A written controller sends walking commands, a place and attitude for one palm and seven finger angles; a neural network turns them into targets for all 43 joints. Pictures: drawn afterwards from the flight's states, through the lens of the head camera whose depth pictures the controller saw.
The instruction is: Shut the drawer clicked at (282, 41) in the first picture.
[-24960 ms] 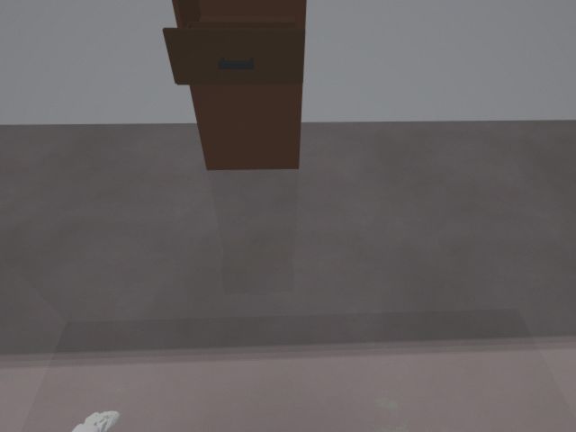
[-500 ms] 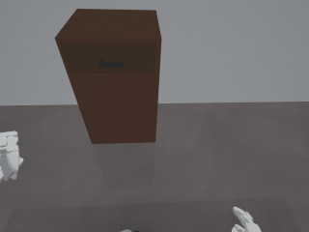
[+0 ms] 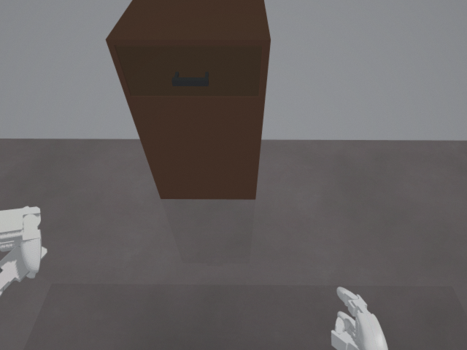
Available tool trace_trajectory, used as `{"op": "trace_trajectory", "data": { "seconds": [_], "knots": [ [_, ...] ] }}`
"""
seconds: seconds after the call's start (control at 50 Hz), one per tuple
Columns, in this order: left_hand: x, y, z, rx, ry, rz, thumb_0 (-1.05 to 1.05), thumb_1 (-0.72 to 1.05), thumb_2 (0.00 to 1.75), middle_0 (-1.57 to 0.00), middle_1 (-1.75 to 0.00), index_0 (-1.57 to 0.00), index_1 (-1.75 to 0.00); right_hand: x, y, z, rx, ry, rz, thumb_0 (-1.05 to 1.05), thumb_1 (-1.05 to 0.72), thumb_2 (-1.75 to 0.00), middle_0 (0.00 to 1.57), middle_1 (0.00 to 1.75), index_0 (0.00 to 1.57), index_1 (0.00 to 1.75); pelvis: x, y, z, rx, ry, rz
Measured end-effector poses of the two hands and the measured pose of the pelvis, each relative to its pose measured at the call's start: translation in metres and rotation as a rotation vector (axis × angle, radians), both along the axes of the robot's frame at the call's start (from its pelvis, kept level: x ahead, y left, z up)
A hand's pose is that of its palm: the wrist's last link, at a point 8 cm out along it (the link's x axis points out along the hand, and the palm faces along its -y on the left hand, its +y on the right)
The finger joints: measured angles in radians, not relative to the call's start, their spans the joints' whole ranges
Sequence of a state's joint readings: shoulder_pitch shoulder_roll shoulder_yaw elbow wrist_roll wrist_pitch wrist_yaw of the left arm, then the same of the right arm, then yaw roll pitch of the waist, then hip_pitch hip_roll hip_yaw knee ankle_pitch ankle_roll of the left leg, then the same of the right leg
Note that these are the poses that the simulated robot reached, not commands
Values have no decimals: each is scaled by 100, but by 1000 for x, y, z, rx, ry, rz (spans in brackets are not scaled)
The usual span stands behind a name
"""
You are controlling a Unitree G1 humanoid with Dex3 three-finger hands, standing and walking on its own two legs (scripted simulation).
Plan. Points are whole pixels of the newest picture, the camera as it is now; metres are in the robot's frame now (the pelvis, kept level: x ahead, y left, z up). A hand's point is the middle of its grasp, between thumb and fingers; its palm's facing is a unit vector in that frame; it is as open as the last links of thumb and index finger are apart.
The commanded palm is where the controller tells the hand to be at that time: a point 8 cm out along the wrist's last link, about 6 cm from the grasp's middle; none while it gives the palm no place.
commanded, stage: stop stepping back and stand still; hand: left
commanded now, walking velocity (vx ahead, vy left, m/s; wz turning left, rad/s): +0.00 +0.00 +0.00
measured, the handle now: (191, 78) +0.91 +0.18 -0.03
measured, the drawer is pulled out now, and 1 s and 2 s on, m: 0.00 0.00 0.00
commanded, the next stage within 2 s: let the arm hang, fingers relaxed in 0.32 s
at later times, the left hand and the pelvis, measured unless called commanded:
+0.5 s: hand (59, 276) +0.21 +0.26 +0.08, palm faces +0.14 -0.85 -0.51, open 3.2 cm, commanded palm none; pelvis -0.01 +0.03 +0.00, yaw +0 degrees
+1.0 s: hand out of the picture -0.08 +0.24 -0.16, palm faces +0.03 -0.96 -0.27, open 5.3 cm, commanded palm none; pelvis -0.04 +0.03 +0.01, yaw +1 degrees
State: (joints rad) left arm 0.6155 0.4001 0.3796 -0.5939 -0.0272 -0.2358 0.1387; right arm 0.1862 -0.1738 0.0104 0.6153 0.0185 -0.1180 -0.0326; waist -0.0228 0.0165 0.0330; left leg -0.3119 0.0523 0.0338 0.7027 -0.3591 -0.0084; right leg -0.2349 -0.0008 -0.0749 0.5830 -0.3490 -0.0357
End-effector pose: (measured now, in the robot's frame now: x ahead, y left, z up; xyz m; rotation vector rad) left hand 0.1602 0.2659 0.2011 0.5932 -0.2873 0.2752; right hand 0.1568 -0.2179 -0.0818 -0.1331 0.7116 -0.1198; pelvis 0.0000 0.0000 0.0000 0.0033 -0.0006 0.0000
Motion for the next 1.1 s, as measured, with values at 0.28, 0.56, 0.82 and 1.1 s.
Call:
{"op": "trace_trajectory", "data": {
  "seconds": [0.28, 0.56, 0.82, 1.1],
  "knots": [
    [8, 29, -15, -50, 55, 54, 1, 89, 90, -141, -160, -141, -160, 2, 14, 5, -58, 54, 25, 1, -90, -90, 20, 30, 21, 30, 6, 17, 6, -3, 3, -5],
    [3, 42, -189, -243, 760, 131, 0, 90, 90, -134, -154, -134, -154, -19, -17, -21, -63, 141, 13, 1, -90, -90, 20, 30, 21, 30, -12, 30, -2, -14, 23, 5],
    [-185, 7, -339, -562, 1530, 360, 1, 91, 90, -91, -113, -91, -110, -152, -5, -35, -100, 601, -17, 1, -91, -90, 20, 30, 20, 30, -33, 25, 6, -24, -12, 28],
    [-233, 23, -321, -527, 1643, 488, 0, 91, 90, -38, -51, -38, -51, -188, 22, -57, 12, 691, -55, 1, -90, -90, 20, 30, 20, 30, -35, 31, 11, -14, -25, 16]
  ]
}}
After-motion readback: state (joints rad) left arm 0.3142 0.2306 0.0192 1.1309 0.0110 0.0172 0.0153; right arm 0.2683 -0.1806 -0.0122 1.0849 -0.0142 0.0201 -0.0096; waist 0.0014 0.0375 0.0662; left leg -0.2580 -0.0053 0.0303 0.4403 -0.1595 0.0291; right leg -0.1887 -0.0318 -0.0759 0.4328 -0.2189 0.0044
